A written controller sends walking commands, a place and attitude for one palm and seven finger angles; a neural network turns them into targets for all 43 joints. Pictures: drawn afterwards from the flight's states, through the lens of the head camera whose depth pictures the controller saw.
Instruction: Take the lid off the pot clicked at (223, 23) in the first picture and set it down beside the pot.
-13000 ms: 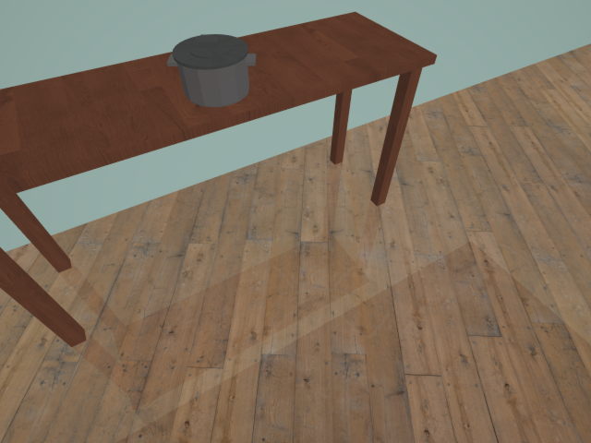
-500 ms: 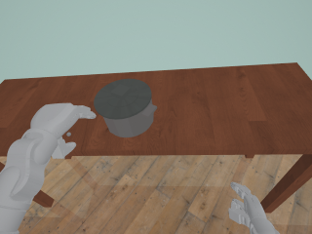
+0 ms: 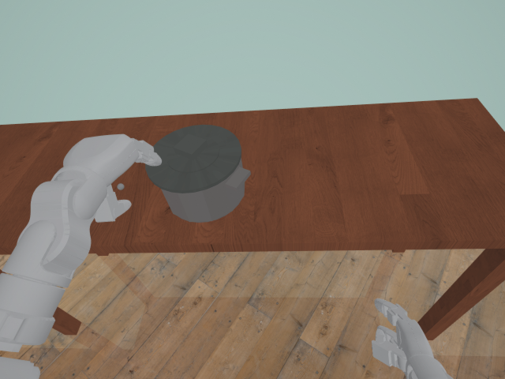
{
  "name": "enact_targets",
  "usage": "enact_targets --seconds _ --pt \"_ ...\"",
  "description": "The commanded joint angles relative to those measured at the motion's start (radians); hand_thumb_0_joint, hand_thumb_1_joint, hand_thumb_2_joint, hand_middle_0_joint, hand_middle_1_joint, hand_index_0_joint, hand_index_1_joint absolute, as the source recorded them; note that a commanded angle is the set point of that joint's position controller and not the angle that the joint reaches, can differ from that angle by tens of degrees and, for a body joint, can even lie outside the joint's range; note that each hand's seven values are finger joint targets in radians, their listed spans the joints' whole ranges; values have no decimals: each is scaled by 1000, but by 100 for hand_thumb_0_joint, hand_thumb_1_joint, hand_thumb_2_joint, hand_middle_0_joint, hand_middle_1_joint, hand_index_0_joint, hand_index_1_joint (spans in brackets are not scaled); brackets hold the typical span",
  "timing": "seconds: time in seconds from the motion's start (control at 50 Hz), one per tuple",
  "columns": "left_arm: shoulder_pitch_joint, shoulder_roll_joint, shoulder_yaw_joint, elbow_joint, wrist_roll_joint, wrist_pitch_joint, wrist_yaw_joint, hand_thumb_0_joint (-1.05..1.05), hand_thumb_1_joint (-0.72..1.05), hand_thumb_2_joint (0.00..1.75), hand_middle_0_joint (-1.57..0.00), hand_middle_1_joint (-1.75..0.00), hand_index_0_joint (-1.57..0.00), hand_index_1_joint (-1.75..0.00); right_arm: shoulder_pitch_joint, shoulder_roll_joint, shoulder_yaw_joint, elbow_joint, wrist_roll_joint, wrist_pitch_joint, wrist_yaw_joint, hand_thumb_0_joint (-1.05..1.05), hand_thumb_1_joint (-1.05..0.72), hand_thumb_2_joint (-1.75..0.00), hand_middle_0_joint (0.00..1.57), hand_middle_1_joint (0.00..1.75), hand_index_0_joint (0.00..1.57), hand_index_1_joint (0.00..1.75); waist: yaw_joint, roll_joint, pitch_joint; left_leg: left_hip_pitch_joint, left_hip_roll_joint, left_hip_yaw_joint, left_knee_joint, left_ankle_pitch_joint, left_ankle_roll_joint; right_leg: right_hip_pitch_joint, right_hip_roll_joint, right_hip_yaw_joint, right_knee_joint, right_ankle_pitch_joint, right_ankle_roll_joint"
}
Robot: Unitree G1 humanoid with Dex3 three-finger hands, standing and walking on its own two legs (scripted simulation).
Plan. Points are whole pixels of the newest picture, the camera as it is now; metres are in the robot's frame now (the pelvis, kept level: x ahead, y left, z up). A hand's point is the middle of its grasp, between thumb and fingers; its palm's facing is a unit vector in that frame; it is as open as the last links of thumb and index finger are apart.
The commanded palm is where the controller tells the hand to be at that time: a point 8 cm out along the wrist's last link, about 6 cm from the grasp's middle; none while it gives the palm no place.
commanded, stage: move the open hand above the knob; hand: left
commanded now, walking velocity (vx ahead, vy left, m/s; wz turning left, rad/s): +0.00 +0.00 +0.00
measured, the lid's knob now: (190, 146) +0.51 +0.18 +0.09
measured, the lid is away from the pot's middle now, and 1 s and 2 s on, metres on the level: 0.00 0.00 0.00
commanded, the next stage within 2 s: lower the open fingers around the knob in 1.94 s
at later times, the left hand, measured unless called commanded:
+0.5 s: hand (148, 160) +0.40 +0.21 +0.15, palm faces -0.20 -0.05 -0.98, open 10.1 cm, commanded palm +0.38 +0.21 +0.22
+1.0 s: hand (170, 137) +0.46 +0.19 +0.15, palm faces -0.24 -0.05 -0.97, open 10.1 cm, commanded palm +0.44 +0.19 +0.22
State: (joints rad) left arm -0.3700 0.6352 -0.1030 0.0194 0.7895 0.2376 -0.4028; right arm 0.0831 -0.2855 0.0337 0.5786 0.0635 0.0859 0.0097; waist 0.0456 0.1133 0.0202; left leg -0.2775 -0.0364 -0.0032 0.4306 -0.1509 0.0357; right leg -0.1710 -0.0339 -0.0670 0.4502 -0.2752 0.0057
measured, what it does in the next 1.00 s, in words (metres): stands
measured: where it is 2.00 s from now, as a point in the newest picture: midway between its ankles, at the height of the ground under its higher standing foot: outside the picture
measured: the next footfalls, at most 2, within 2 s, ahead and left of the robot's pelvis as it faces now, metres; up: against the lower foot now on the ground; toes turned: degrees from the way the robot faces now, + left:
none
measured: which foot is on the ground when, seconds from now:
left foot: down 0.00-1.00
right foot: down 0.00-1.00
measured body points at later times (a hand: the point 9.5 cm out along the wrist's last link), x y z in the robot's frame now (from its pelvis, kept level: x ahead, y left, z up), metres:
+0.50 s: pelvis +0.01 +0.00 +0.00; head +0.03 -0.04 +0.45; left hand +0.41 +0.21 +0.21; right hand +0.20 -0.23 -0.11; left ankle +0.05 +0.10 -0.74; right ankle -0.02 -0.12 -0.74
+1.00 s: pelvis +0.02 +0.00 +0.00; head +0.06 -0.04 +0.45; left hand +0.46 +0.19 +0.21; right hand +0.17 -0.25 -0.12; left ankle +0.05 +0.10 -0.74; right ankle -0.02 -0.12 -0.74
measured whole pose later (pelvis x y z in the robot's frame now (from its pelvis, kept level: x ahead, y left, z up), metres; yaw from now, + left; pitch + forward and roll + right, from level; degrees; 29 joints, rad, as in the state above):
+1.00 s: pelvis +0.02 +0.00 +0.00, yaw -1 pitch +4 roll +0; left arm -0.78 0.56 -0.22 0.46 0.85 0.26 -0.41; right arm 0.17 -0.29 0.02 0.62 0.08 0.12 0.01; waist -0.03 0.08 -0.01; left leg -0.32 -0.04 0.00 0.44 -0.19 0.03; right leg -0.22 -0.03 -0.06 0.46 -0.31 0.00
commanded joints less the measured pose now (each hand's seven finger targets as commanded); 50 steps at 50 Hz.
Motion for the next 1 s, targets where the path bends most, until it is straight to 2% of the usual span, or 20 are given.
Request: enact_targets --seconds 0.0,0.04,0.12,0.2,0.26,0.32,0.38,0.4,0.46,0.5,0.52,0.58,0.62,0.64,0.68,0.74,0.78,0.84,0.92,0.98 --pt "-386 251 158 -134 34 8 35 0 -32 148 -84 -8 -84 -8 -145 -91 -27 -163 5 -51 -2 0 -90 -90 20 30 20 30 -7 -66 -330 220 -13 -39 -18 169 17 -4 41 12 -44 222 -33" --pt "-421 254 155 -100 34 12 36 0 -32 148 -84 -8 -84 -8 -139 -98 -32 -160 7 -45 -3 0 -90 -90 20 30 20 30 -13 -75 -299 203 -11 -39 -24 149 16 -18 41 9 -48 213 -31" --pt "-441 286 181 -75 36 15 27 0 -32 148 -84 -8 -84 -8 -125 -101 -33 -162 6 -45 -2 0 -90 -90 20 30 20 30 -8 -87 -337 207 -13 -36 -10 192 21 9 39 12 -36 264 -32" --pt "-485 204 104 -91 39 15 20 0 -32 148 -84 -8 -84 -8 -123 -89 -32 -168 10 -47 4 0 -90 -90 20 30 20 30 -19 -66 -363 247 -13 -45 -1 225 23 -9 42 7 -27 263 -35" --pt "-554 234 111 8 50 24 23 0 -32 148 -84 -8 -84 -8 -107 -105 -34 -143 14 -32 -3 0 -90 -90 20 30 20 30 -34 -91 -288 200 -12 -38 -18 139 19 -47 43 6 -44 211 -32" --pt "-591 248 121 -16 55 15 27 0 -32 148 -84 -8 -84 -8 -104 -101 -38 -148 12 -39 -5 0 -90 -90 20 30 20 30 -27 -83 -361 232 -14 -41 -6 186 25 -12 42 14 -33 250 -36" --pt "-587 222 115 19 45 13 36 0 -32 148 -84 -8 -84 -8 -92 -107 -40 -144 11 -40 0 0 -90 -90 20 30 20 30 -38 -50 -359 243 -12 -49 9 219 26 -27 45 10 -31 267 -42" --pt "-596 194 79 72 60 22 31 0 -32 148 -84 -8 -84 -8 -83 -96 -33 -135 13 -36 0 0 -90 -90 20 30 20 30 -36 -89 -347 224 -13 -43 -3 202 22 -27 44 5 -28 253 -37" --pt "-679 165 37 87 62 31 33 0 -32 148 -84 -8 -84 -8 -78 -104 -39 -132 18 -30 -1 0 -90 -90 20 30 20 30 -48 -88 -333 218 -15 -40 -8 165 24 -48 43 6 -35 238 -37" --pt "-704 227 85 52 70 23 34 0 -32 148 -84 -8 -84 -8 -75 -104 -38 -137 14 -35 -2 0 -90 -90 20 30 20 30 -38 -82 -413 243 -18 -37 7 217 29 2 40 17 -23 289 -38" --pt "-694 234 95 91 69 23 35 0 -32 148 -84 -8 -84 -8 -72 -105 -38 -136 13 -34 -4 0 -90 -90 20 30 20 30 -40 -90 -397 232 -18 -36 7 215 30 -2 41 16 -24 293 -37" --pt "-684 210 83 187 61 25 36 0 -32 148 -84 -8 -84 -8 -52 -116 -40 -123 15 -28 -5 0 -90 -90 20 30 20 30 -53 -84 -352 210 -18 -33 12 215 31 -25 43 13 -32 302 -40" --pt "-744 185 44 194 70 29 31 0 -32 148 -84 -8 -84 -8 -46 -111 -39 -118 20 -23 -5 0 -90 -90 20 30 20 30 -59 -116 -352 208 -15 -32 3 204 29 -27 42 11 -30 296 -34" --pt "-773 174 30 166 71 26 30 0 -32 148 -84 -8 -84 -8 -51 -109 -40 -123 20 -25 -4 0 -90 -90 20 30 20 30 -59 -88 -370 226 -17 -33 5 217 31 -30 40 12 -27 302 -37" --pt "-743 217 85 149 61 16 31 0 -32 148 -84 -8 -84 -8 -44 -116 -47 -132 15 -31 -4 0 -90 -90 20 30 20 30 -54 -74 -422 252 -17 -37 27 276 39 -2 41 20 -25 350 -40" --pt "-784 218 69 233 79 20 29 0 -32 148 -84 -8 -84 -8 -19 -114 -44 -110 20 -22 -5 0 -90 -90 20 30 20 30 -63 -126 -384 221 -16 -31 17 249 36 -16 42 14 -25 345 -33" --pt "-803 200 57 207 67 13 31 0 -32 148 -84 -8 -84 -8 -28 -120 -47 -118 20 -21 -3 0 -90 -90 20 30 20 30 -66 -70 -392 235 -17 -33 24 275 38 -22 41 17 -26 354 -40" --pt "-820 178 32 276 77 23 30 0 -32 148 -84 -8 -84 -8 -10 -116 -47 -104 23 -15 -3 0 -90 -90 20 30 20 30 -74 -119 -379 227 -15 -29 22 260 38 -35 45 13 -25 348 -34" --pt "-890 154 7 243 83 19 37 0 -32 148 -84 -8 -84 -8 -6 -112 -50 -108 21 -14 0 0 -90 -90 20 30 20 30 -78 -77 -436 267 -15 -38 31 312 40 -34 46 16 -17 367 -37" --pt "-865 192 50 315 76 20 46 0 -32 148 -84 -8 -84 -8 13 -126 -51 -94 21 -11 -2 0 -90 -90 20 30 20 30 -77 -97 -426 241 -15 -34 38 319 43 -23 45 18 -22 391 -39"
